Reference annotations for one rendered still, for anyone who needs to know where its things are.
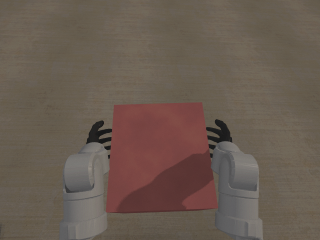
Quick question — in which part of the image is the left robot forearm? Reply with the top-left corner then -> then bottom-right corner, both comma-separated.
59,142 -> 110,240

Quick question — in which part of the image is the robot left hand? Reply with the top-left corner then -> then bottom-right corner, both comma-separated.
86,120 -> 112,159

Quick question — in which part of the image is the right robot forearm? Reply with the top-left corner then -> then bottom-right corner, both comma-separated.
211,141 -> 264,240

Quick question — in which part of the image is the robot right hand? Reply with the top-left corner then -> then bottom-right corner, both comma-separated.
206,119 -> 232,158

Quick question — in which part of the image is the carton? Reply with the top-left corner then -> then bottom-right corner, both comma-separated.
106,102 -> 218,214

